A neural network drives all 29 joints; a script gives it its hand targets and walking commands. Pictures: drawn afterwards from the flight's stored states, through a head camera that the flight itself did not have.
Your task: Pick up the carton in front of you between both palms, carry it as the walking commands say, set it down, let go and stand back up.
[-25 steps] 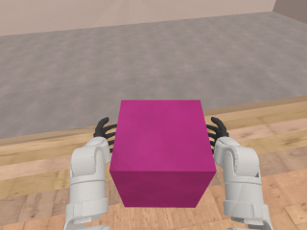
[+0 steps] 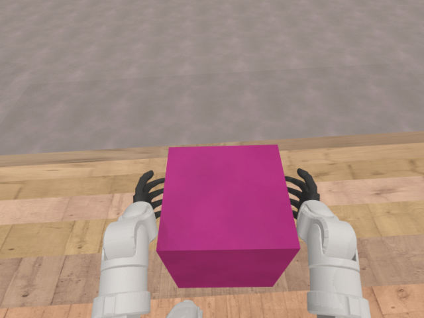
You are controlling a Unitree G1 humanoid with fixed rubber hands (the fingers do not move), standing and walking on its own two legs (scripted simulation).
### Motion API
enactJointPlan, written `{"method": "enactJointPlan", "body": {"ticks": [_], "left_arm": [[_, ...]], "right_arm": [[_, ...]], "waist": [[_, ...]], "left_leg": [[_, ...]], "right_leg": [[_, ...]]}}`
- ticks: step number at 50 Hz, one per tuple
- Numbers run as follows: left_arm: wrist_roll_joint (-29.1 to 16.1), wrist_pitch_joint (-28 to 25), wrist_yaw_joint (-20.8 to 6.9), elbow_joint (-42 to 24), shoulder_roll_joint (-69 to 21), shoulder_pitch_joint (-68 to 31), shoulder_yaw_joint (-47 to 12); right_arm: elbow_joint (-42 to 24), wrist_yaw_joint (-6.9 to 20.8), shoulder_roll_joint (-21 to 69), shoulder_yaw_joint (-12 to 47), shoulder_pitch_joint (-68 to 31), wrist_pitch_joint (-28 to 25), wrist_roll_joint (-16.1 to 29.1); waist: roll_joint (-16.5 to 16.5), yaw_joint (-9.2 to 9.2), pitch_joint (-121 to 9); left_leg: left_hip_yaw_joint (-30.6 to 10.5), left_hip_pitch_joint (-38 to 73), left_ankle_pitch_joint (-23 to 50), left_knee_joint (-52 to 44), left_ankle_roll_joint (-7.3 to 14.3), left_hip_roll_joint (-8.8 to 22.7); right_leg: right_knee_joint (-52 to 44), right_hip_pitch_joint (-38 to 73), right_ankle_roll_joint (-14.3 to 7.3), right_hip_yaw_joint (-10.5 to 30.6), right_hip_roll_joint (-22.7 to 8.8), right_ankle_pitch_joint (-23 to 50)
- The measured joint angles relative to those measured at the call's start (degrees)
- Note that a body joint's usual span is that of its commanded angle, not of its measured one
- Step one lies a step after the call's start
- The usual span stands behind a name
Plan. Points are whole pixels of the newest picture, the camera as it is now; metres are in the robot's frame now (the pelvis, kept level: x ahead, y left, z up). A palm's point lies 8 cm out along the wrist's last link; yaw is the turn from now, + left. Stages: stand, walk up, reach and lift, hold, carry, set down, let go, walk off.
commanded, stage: carry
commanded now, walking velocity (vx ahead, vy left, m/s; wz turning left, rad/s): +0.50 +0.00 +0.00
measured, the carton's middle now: (224, 221) +0.33 +0.02 -0.01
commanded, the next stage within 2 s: none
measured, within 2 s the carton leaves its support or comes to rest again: neither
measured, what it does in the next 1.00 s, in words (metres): goes down: left foot 0.12 m lower, then right foot 0.12 m lower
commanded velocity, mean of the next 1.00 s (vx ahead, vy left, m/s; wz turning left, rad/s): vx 0.50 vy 0.00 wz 0.00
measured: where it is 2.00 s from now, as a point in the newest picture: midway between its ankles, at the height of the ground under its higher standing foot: (230, 182)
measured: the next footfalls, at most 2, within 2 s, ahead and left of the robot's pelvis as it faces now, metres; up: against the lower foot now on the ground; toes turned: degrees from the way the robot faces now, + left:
left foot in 0.24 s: +0.30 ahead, +0.09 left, -0.12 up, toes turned +1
right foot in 0.64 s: +0.61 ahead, -0.04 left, -0.24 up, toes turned +2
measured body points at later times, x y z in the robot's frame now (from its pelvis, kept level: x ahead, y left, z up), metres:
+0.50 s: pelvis +0.33 +0.04 -0.13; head +0.35 +0.04 +0.32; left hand +0.67 +0.18 -0.08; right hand +0.67 -0.13 -0.07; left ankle +0.26 +0.09 -0.82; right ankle +0.43 -0.10 -0.80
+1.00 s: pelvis +0.68 +0.02 -0.27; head +0.69 +0.00 +0.18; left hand +1.01 +0.19 -0.20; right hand +1.02 -0.12 -0.21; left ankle +0.85 +0.15 -0.96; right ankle +0.57 -0.04 -0.94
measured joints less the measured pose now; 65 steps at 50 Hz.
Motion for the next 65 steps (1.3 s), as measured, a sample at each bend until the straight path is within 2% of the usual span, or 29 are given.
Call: {"method": "enactJointPlan", "body": {"ticks": [3, 7, 10, 12, 13, 14, 15, 16, 20, 23, 25, 29, 31, 32, 33, 35, 37, 39, 43, 48, 51, 53, 55, 56, 58, 59, 61, 63, 65], "left_arm": [[-0.8, -1.7, 0.0, -0.8, 0.0, 0.1, -0.9], [-1.3, -2.8, 0.1, -2.6, -0.1, 0.2, -2.3], [-1.2, -1.7, 0.3, -4.7, 0.3, 0.5, -2.4], [-1.2, -0.4, 0.2, -5.6, 1.5, 0.4, -1.7], [-1.3, 0.0, 0.1, -5.4, 2.0, -0.2, -1.3], [-1.1, 0.3, 0.3, -4.5, 2.1, -1.0, -1.3], [-0.6, 0.7, 0.7, -3.1, 2.0, -1.8, -1.1], [-0.1, 1.3, 1.1, -1.9, 1.6, -2.2, -0.6], [1.8, 2.3, 0.7, 0.2, -0.1, -1.4, 2.2], [1.7, 1.2, -0.5, -0.7, -0.7, 0.9, 3.3], [1.3, 0.0, -0.7, -2.7, -0.7, 2.2, 2.9], [0.5, -1.1, -0.4, -7.0, 0.5, 3.2, 1.7], [0.5, -1.1, -0.3, -8.1, 0.7, 3.3, 1.0], [0.6, -0.9, -0.4, -7.8, 0.4, 2.7, 0.5], [1.2, -1.0, -0.4, -6.9, 0.0, 1.8, -0.1], [1.3, -0.7, -0.3, -5.2, 0.1, 0.5, -0.8], [0.8, 0.3, 0.1, -3.3, 0.6, 0.0, -1.4], [-0.3, 0.8, 0.6, -2.8, 1.0, 0.3, -1.4], [-1.9, 0.4, 1.1, -1.5, 1.4, -0.5, -1.9], [-2.1, -1.5, 0.9, -0.7, 0.6, -0.8, -2.3], [-1.7, -1.4, 0.9, -1.6, 0.2, -0.4, -2.3], [-1.7, -1.1, 0.7, -2.9, 0.6, 0.0, -2.1], [-1.2, -0.3, 0.2, -3.8, 1.5, 0.0, -1.3], [-0.8, 0.0, 0.2, -3.4, 2.0, -0.4, -1.1], [0.3, 0.3, 0.6, -1.1, 2.2, -1.1, -0.5], [0.9, 0.7, 0.7, 0.3, 1.7, -1.2, -0.1], [2.5, 1.6, 0.8, 2.1, 0.5, -0.9, 1.2], [3.2, 1.7, 0.3, 2.6, -0.4, 0.1, 2.8], [2.8, 0.8, -0.4, 2.1, -0.9, 1.1, 3.8]], "right_arm": [[-2.3, 0.2, 0.1, 0.3, 1.7, -1.9, 0.6], [-5.7, -0.2, -0.9, 1.3, 2.9, -2.5, 1.3], [-6.3, -0.6, -0.9, 1.8, 2.4, -1.9, 1.6], [-4.4, -0.9, -0.8, 2.8, -0.1, -1.2, 1.0], [-3.3, -1.0, -0.9, 3.0, -1.3, -0.9, 0.6], [-2.6, -1.2, -1.5, 3.3, -2.0, -0.4, 0.6], [-1.5, -1.5, -2.3, 3.5, -2.4, 0.1, 0.9], [-0.2, -1.7, -3.1, 3.9, -2.6, 0.8, 1.6], [4.2, -1.2, -3.5, 3.7, -2.9, 1.6, 4.2], [5.2, -1.1, -2.5, 3.6, -3.1, 0.9, 3.6], [4.4, -0.8, -1.8, 3.6, -3.2, -0.2, 3.4], [1.7, -0.7, -1.0, 4.4, -2.8, -2.6, 4.0], [0.1, -0.7, -1.3, 4.9, -2.2, -2.6, 4.2], [-0.9, -0.5, -1.7, 4.6, -1.7, -2.3, 4.1], [-1.4, -0.3, -2.5, 4.4, -1.5, -2.0, 4.0], [-0.9, -0.1, -3.6, 4.3, -1.6, -1.6, 4.0], [-0.3, -0.5, -3.2, 3.5, -1.1, -0.7, 3.4], [-0.1, -0.5, -2.1, 2.4, -1.0, -0.2, 2.6], [-1.6, -0.6, -0.6, 0.7, 0.7, -0.9, 1.7], [-3.4, -0.5, -0.9, 0.8, 2.4, -2.0, 1.5], [-4.3, -0.6, -1.1, 1.0, 3.0, -1.9, 1.7], [-4.4, -0.9, -1.0, 1.9, 2.5, -1.9, 1.5], [-2.7, -0.9, -1.1, 3.1, 0.2, -1.3, 0.6], [-1.7, -1.0, -1.3, 3.5, -0.8, -1.0, 0.7], [0.4, -1.6, -2.4, 4.5, -1.5, 0.0, 1.6], [1.6, -1.7, -3.1, 4.7, -1.5, 0.9, 2.4], [4.5, -1.8, -3.9, 4.8, -1.9, 1.9, 3.7], [6.8, -1.9, -3.6, 4.5, -2.4, 2.0, 3.7], [7.8, -1.6, -2.8, 3.6, -3.3, 1.4, 3.2]], "waist": [[0.1, 0.56, 0.8], [1.3, 1.18, 1.0], [1.8, -0.43, -0.6], [2.0, -2.93, -2.2], [1.8, -4.92, -3.4], [1.7, -6.26, -4.8], [1.1, -7.19, -5.6], [0.8, -7.98, -6.0], [0.7, -9.54, -4.7], [0.4, -9.31, -2.4], [0.5, -9.53, -1.3], [-0.9, -10.36, 0.7], [-1.5, -9.63, 0.9], [-1.5, -8.31, 0.8], [-0.9, -6.43, 0.7], [0.2, -3.38, 0.7], [-0.4, -1.36, 0.2], [-0.5, -0.02, 0.6], [-0.3, 0.74, 1.3], [0.7, 1.38, 0.8], [2.2, 0.61, 0.1], [2.4, -1.16, -0.6], [3.4, -4.19, -1.5], [3.2, -5.72, -2.5], [1.6, -8.15, -3.7], [1.5, -8.88, -4.4], [0.9, -9.77, -4.7], [0.2, -9.76, -4.1], [0.0, -9.55, -3.0]], "left_leg": [[0.0, -2.8, 13.2, -6.5, 0.5, 1.0], [1.3, 1.5, 30.4, -26.6, 0.6, 0.2], [4.9, 8.1, 37.7, -33.3, 2.0, -1.8], [6.1, 15.5, 32.2, -37.1, 4.5, -2.9], [6.4, 17.1, 21.6, -36.0, 6.3, -3.8], [6.0, 17.2, 10.8, -33.8, 6.8, -4.8], [6.1, 16.3, 4.6, -30.5, 6.7, -6.1], [6.5, 15.4, 2.8, -27.6, 6.3, -6.8], [6.8, 16.0, -3.3, -20.9, 7.2, -7.6], [6.6, 18.4, -7.5, -19.3, 6.9, -7.3], [5.8, 19.5, -11.2, -16.7, 6.7, -6.9], [4.0, 23.1, -20.2, -10.6, 5.9, -7.2], [4.1, 25.3, -24.3, -5.0, 5.5, -7.4], [4.8, 25.3, -19.2, 0.7, 4.7, -6.8], [5.8, 23.9, -16.8, 8.5, 4.3, -5.5], [4.2, 19.4, -14.2, 21.1, 2.4, -4.6], [2.2, 14.3, -11.1, 23.4, 1.5, -4.6], [0.6, 9.7, -8.7, 18.0, 1.2, -3.2], [-1.4, 2.2, -1.5, 2.7, -0.1, -0.2], [-0.4, -0.2, 25.3, -17.4, 0.5, 1.4], [2.6, 4.7, 37.1, -30.5, 0.9, 0.0], [5.7, 9.7, 39.0, -33.1, 1.9, -1.6], [6.7, 17.8, 33.4, -37.0, 4.4, -2.6], [4.5, 19.2, 22.2, -35.5, 4.3, -4.1], [5.1, 17.9, 9.4, -28.4, 6.6, -6.6], [4.9, 17.8, 4.0, -26.3, 7.1, -7.4], [5.0, 17.7, 0.2, -23.1, 6.3, -8.1], [5.2, 18.7, -2.6, -21.5, 6.3, -8.3], [4.9, 19.8, -5.8, -19.9, 6.4, -8.0]], "right_leg": [[1.9, 2.1, 0.0, 0.6, 0.4, -4.2], [6.2, 6.9, 0.4, 1.6, 0.8, -12.2], [12.1, 11.0, 0.8, 1.1, 0.8, -19.1], [25.6, 9.3, 1.7, -0.4, -0.1, -11.5], [33.7, 6.8, 2.3, -1.1, -0.9, -10.6], [39.3, 3.9, 2.5, -0.8, -1.4, -9.6], [42.2, 0.9, 2.9, 0.3, -2.4, -8.6], [42.7, -1.9, 3.3, 1.6, -3.1, -8.4], [27.5, -10.3, 5.1, 4.3, -6.8, -0.9], [16.6, -14.0, 4.9, 3.7, -8.3, 9.6], [9.8, -15.2, 4.3, 2.8, -8.4, 20.5], [-11.8, -10.2, 4.3, 0.7, -7.2, 38.6], [-18.8, -4.8, 3.5, -1.4, -6.0, 43.2], [-20.6, -1.4, 2.9, -2.6, -4.9, 43.8], [-20.2, 1.4, 2.3, -2.8, -3.8, 36.5], [-14.1, 1.4, 1.8, -2.4, -1.2, 23.0], [-10.5, 2.2, -0.6, -1.6, -0.1, 9.7], [-6.9, 1.9, -0.2, -1.6, 0.4, 7.3], [-2.5, 3.3, -0.9, -1.6, 0.4, 0.9], [3.9, 6.6, -0.2, 0.2, 0.1, -8.7], [8.1, 10.9, 0.4, 0.5, 0.3, -16.0], [14.1, 13.1, 0.6, -0.3, -0.2, -17.3], [30.0, 10.1, -0.1, -2.7, -0.6, -6.0], [38.4, 7.0, 0.5, -2.8, -1.1, -4.9], [44.4, 1.1, 2.1, 0.3, -2.0, -5.7], [43.2, -2.0, 2.8, 1.6, -2.4, -5.0], [34.8, -7.1, 3.8, 3.3, -4.6, -1.3], [24.5, -10.5, 4.8, 4.0, -6.8, 4.1], [18.6, -13.3, 4.6, 4.0, -8.2, 11.7]]}}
